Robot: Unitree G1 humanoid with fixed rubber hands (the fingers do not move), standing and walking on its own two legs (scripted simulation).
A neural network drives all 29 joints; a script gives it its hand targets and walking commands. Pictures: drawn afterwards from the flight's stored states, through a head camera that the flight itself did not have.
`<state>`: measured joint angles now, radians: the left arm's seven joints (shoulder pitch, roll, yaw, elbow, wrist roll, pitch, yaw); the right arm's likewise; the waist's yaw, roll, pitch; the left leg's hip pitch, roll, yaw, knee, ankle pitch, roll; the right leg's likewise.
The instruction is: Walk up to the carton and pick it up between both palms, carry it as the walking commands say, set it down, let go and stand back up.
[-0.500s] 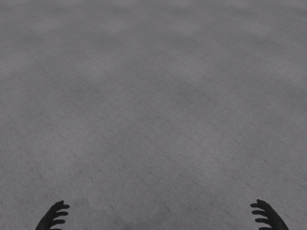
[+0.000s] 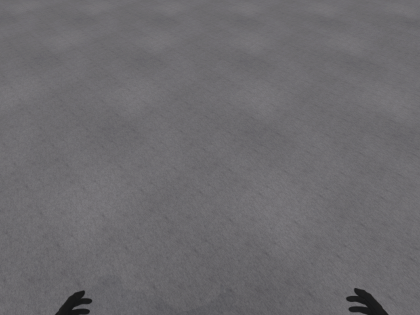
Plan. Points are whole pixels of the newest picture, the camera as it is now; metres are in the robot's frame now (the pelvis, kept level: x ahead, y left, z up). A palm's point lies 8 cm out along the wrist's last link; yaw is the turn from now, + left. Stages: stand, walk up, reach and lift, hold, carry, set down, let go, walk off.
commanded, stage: walk up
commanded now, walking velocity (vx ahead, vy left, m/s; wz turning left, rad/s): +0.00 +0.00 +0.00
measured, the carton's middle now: out of the picture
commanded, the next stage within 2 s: none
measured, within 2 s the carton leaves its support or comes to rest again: neither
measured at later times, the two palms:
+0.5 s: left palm (118, 245) +0.27 +0.21 -0.05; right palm out of the picture +0.00 -0.48 -0.06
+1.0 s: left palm (276, 164) +0.48 -0.16 -0.03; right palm out of the picture -0.18 -0.46 -0.04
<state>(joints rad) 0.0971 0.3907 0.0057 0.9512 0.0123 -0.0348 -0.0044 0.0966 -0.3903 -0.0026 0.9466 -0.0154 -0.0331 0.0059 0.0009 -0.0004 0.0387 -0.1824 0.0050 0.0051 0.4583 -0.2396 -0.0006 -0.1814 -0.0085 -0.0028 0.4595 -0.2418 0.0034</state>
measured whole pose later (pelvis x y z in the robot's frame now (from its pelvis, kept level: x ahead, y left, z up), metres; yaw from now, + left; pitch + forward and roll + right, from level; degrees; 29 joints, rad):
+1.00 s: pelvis +0.10 -0.19 +0.00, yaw -53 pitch +1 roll +1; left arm 0.06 0.53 0.13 0.68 0.04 0.03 -0.22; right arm 0.32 -0.57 -0.12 0.83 -0.04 -0.13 -0.01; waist -0.05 -0.05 -0.02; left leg -0.11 0.14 0.31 0.42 -0.30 -0.04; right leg -0.53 -0.12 0.00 0.72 -0.17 0.02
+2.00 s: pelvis +0.15 -0.69 -0.01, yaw -87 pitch +1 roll -1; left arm 0.19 0.46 0.10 0.75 0.00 -0.06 -0.09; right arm 0.29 -0.49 -0.04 0.81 -0.01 -0.12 0.03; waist 0.00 0.03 0.05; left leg -0.52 0.16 0.05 0.94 -0.33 0.02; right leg -0.27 0.05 -0.05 0.51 -0.25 -0.07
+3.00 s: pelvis +0.06 -1.18 -0.02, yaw -97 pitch -1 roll -1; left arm 0.36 0.49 0.09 0.78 0.01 -0.07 -0.06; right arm 0.20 -0.49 -0.07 0.79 -0.01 -0.10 0.06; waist 0.06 -0.01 0.05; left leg -0.42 0.06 0.11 0.55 -0.16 0.06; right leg -0.14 0.01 -0.10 0.61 -0.44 -0.04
